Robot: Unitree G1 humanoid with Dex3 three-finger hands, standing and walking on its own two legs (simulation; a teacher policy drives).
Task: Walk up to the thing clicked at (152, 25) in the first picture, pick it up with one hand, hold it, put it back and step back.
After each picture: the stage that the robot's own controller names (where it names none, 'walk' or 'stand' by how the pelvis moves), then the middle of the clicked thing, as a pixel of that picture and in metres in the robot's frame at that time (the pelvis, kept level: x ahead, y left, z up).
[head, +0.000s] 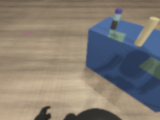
stand; (145, 33) +0.78 -0.47 +0.13
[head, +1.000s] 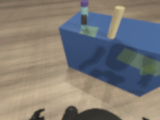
walk; (114, 24) +0.78 -0.13 +0.16
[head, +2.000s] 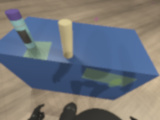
stand; (66, 41) +0.46 +0.20 +0.17
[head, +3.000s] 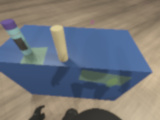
stand; (60, 46) +0.45 +0.22 +0.16
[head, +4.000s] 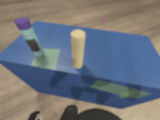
walk; (77, 52) +0.39 +0.10 +0.16
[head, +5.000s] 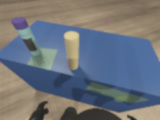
stand; (72, 53) +0.38 +0.14 +0.15
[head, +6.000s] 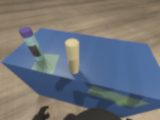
stand; (73, 58) +0.38 +0.13 +0.13
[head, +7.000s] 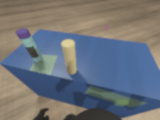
stand; (70, 59) +0.37 +0.15 +0.13
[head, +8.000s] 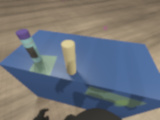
stand; (70, 59) +0.37 +0.15 +0.13
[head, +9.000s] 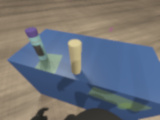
rise first; (75, 59) +0.38 +0.12 +0.13
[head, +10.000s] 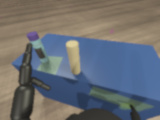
rise first; (74, 59) +0.38 +0.15 +0.13
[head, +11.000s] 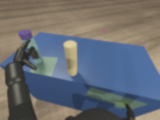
go down; (71, 60) +0.37 +0.13 +0.14
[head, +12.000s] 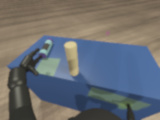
go down; (72, 60) +0.38 +0.14 +0.14
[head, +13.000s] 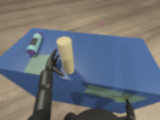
close in; (67, 58) +0.37 +0.15 +0.15
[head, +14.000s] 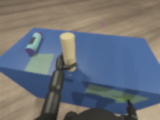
close; (69, 54) +0.39 +0.14 +0.16
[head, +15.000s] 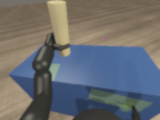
lift; (61, 33) +0.34 +0.15 +0.38
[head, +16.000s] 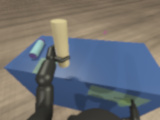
lift; (61, 46) +0.35 +0.17 +0.27
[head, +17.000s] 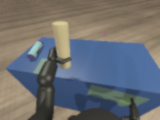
hold; (63, 48) +0.35 +0.16 +0.27
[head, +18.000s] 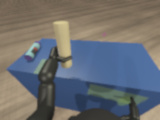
hold; (64, 47) +0.36 +0.16 +0.27
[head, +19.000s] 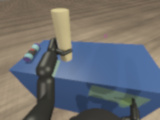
crouch; (63, 38) +0.34 +0.15 +0.33
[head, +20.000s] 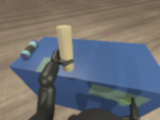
crouch; (66, 50) +0.34 +0.15 +0.25
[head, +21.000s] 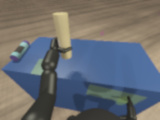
lower; (63, 38) +0.41 +0.16 +0.29
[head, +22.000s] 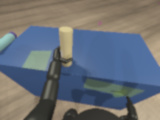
lower; (66, 49) +0.42 +0.15 +0.18
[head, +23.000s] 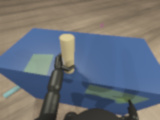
lower; (68, 56) +0.37 +0.14 +0.17
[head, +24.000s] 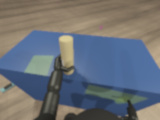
lower; (67, 57) +0.37 +0.15 +0.16
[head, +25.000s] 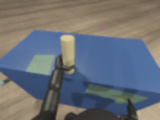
loosen; (68, 56) +0.38 +0.14 +0.16
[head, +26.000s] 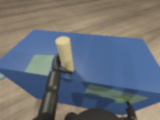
withdraw; (66, 58) +0.36 +0.15 +0.16
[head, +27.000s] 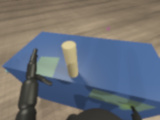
sink last; (71, 61) +0.34 +0.15 +0.15
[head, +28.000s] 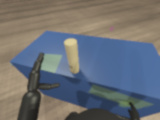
stand; (72, 58) +0.38 +0.15 +0.14
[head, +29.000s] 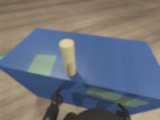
stand; (69, 60) +0.35 +0.15 +0.14
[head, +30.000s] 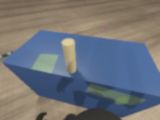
stand; (70, 58) +0.38 +0.15 +0.13
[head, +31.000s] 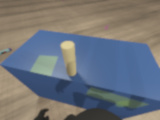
stand; (69, 61) +0.36 +0.15 +0.13
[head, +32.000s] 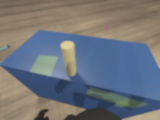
stand; (69, 61) +0.36 +0.15 +0.13
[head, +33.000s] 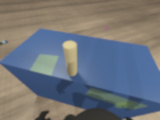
stand; (71, 61) +0.35 +0.15 +0.13
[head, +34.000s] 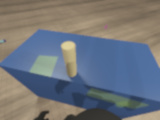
stand; (70, 61) +0.35 +0.14 +0.13
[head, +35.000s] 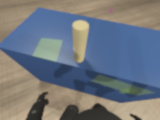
stand; (79, 45) +0.42 +0.10 +0.16
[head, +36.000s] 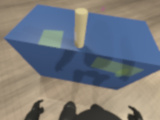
walk; (80, 31) +0.55 +0.13 +0.15
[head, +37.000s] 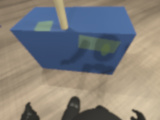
walk; (61, 14) +0.79 +0.29 +0.19
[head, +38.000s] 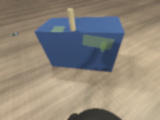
walk; (71, 20) +1.07 +0.29 +0.15
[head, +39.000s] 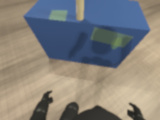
stand; (79, 4) +0.89 +0.17 +0.15
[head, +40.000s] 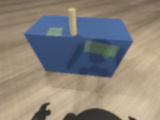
stand; (72, 22) +0.88 +0.21 +0.14
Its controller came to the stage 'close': yes
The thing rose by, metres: 0.23
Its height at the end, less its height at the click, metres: +0.00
